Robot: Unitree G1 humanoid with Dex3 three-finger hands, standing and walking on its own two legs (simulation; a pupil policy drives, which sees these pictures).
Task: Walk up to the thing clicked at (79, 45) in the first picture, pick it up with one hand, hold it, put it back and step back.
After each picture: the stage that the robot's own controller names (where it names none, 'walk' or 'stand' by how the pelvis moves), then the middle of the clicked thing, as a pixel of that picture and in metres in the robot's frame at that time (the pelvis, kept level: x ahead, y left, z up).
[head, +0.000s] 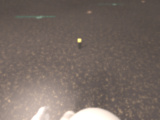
stand; (79, 44) +1.52 +0.25 -0.66
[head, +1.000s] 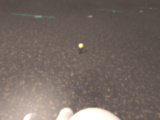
walk; (80, 49) +1.40 +0.14 -0.63
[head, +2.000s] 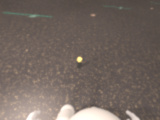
walk; (79, 63) +0.90 +0.12 -0.64
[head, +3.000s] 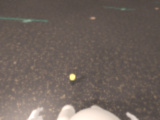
walk; (72, 80) +0.56 +0.17 -0.64
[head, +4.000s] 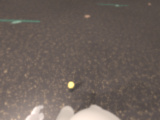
stand; (71, 87) +0.43 +0.15 -0.64
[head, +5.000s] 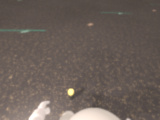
stand; (71, 94) +0.39 +0.18 -0.65
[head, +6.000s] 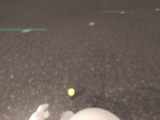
stand; (71, 94) +0.38 +0.18 -0.65
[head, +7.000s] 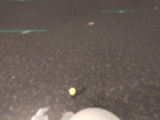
stand; (72, 94) +0.40 +0.18 -0.66
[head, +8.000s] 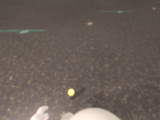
stand; (71, 94) +0.38 +0.18 -0.66
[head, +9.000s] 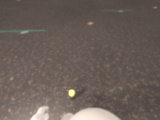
stand; (72, 95) +0.37 +0.18 -0.66
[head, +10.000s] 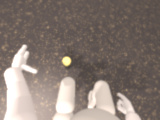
go down; (67, 64) +0.44 +0.18 -0.38
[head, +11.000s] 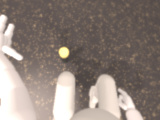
go down; (64, 56) +0.47 +0.19 -0.28
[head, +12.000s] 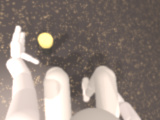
close in; (46, 46) +0.46 +0.23 -0.18
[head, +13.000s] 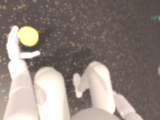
close; (29, 44) +0.46 +0.25 -0.17
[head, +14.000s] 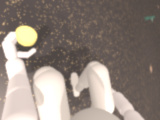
lift; (26, 43) +0.44 +0.26 -0.17
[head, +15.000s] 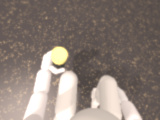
lift; (59, 62) +0.34 +0.22 -0.02
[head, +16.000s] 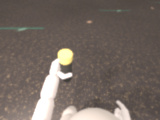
hold; (66, 68) +0.32 +0.15 +0.11
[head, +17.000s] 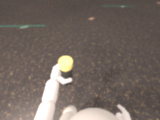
hold; (66, 73) +0.30 +0.15 +0.06
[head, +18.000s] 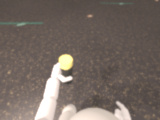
hold; (67, 71) +0.32 +0.15 +0.05
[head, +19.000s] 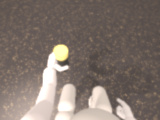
crouch; (63, 61) +0.39 +0.17 -0.01
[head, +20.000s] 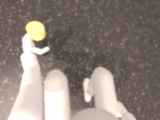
lower; (41, 42) +0.48 +0.24 -0.09
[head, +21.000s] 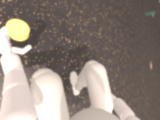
lower; (20, 40) +0.46 +0.26 -0.17
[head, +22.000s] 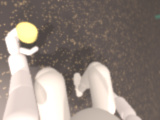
lower; (28, 42) +0.45 +0.26 -0.16
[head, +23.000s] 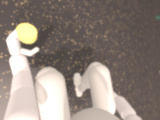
lower; (28, 43) +0.45 +0.26 -0.16
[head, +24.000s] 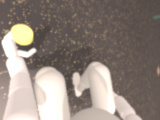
lower; (25, 44) +0.44 +0.27 -0.17
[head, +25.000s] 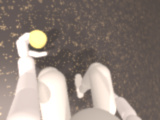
open; (36, 46) +0.44 +0.23 -0.17
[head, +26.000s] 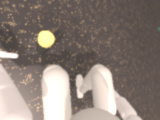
stand; (43, 45) +0.44 +0.23 -0.18
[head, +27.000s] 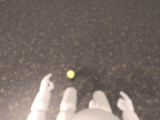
stand; (71, 76) +0.41 +0.16 -0.49
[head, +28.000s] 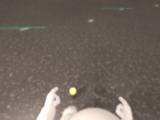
stand; (73, 93) +0.38 +0.15 -0.60
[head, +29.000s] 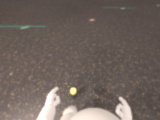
stand; (73, 93) +0.38 +0.15 -0.60
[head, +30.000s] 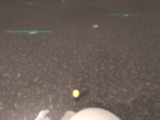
stand; (76, 96) +0.39 +0.14 -0.65
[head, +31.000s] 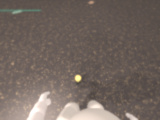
walk; (77, 80) +0.44 +0.08 -0.64
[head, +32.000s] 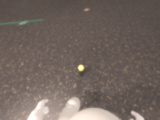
walk; (80, 71) +0.67 +0.13 -0.63
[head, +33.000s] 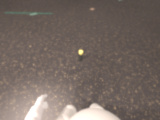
walk; (80, 56) +1.01 +0.16 -0.63
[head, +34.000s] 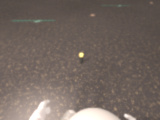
stand; (81, 58) +1.06 +0.16 -0.65
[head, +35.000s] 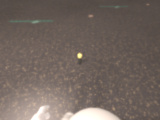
stand; (79, 59) +1.06 +0.17 -0.66
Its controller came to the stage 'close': yes
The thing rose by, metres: 0.70
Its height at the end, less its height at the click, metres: +0.00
